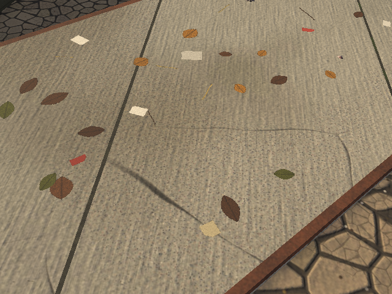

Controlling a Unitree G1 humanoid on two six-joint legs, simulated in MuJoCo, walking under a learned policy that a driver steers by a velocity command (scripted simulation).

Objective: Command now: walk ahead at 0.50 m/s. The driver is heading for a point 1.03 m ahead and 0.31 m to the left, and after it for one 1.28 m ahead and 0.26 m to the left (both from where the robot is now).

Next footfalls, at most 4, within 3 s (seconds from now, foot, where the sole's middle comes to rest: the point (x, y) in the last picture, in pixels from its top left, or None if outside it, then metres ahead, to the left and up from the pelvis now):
0.18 right None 0.31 -0.14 -0.79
0.72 left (157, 263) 0.60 0.09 -0.75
1.22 right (184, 185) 0.92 -0.02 -0.75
1.72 left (86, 176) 0.98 0.37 -0.75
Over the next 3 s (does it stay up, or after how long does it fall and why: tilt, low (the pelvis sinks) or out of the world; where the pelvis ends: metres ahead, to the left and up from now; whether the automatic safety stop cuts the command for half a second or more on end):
stays up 1.05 0.27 0.03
